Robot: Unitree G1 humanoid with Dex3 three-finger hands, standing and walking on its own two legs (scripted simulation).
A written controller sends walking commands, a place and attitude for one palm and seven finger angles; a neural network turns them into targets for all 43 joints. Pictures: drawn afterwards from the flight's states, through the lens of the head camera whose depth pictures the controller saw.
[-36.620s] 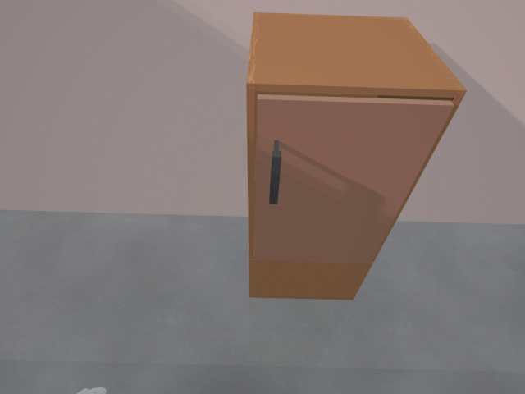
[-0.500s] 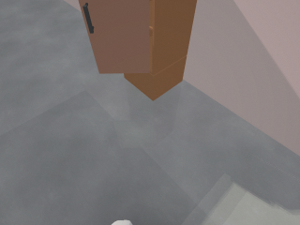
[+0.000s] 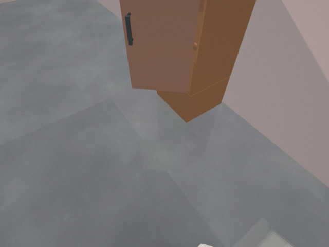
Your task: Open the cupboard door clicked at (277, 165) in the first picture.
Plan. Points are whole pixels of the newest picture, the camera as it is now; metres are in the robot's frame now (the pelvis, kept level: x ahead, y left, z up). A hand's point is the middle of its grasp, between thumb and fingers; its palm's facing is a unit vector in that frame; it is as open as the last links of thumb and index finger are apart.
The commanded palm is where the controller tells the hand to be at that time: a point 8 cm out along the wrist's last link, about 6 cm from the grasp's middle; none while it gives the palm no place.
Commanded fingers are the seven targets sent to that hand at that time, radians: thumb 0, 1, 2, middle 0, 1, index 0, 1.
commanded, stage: take the last steps up to it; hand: left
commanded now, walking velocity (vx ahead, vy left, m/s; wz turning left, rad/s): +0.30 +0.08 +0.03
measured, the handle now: (129, 29) +1.09 +0.26 -0.02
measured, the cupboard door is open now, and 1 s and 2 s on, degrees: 49 49 49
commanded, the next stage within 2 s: come to a stop and stand still in 1.18 s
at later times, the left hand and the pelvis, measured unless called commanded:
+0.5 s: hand out of the picture +0.13 +0.23 -0.19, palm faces +0.08 -0.98 -0.16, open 7.3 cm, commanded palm none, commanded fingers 0.00 0.90 0.90 -0.20 -0.30 -0.20 -0.30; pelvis +0.17 +0.05 -0.01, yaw +0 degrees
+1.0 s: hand (103, 170) +0.37 +0.24 -0.18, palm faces +0.08 -0.98 -0.18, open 7.2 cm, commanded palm none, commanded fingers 0.00 0.90 0.90 -0.20 -0.30 -0.20 -0.30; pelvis +0.36 +0.06 +0.00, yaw +1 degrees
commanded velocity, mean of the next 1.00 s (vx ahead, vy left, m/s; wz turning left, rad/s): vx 0.29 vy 0.05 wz -0.01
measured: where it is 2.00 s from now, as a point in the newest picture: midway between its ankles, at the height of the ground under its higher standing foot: (156, 196)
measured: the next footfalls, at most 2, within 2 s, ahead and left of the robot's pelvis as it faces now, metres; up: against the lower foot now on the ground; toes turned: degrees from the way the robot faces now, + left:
right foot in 0.08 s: +0.11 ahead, -0.12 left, +0.00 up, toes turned -6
left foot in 0.40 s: +0.26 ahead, +0.16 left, +0.00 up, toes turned +8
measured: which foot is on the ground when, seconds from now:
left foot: down 0.00-0.08, up 0.10-0.38, down 0.40-0.74, up 0.76-1.00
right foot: up 0.00-0.06, down 0.08-0.40, up 0.42-0.72, down 0.74-1.00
